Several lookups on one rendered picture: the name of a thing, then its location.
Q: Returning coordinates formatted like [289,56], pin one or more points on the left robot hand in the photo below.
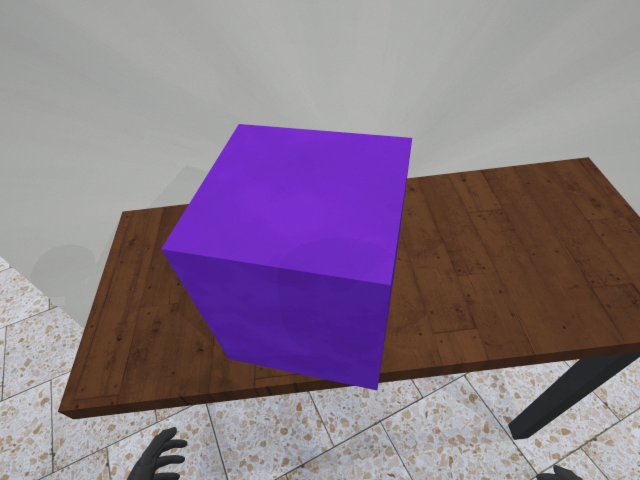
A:
[145,467]

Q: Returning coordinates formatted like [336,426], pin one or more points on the table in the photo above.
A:
[495,268]

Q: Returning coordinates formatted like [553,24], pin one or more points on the carton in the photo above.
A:
[288,249]

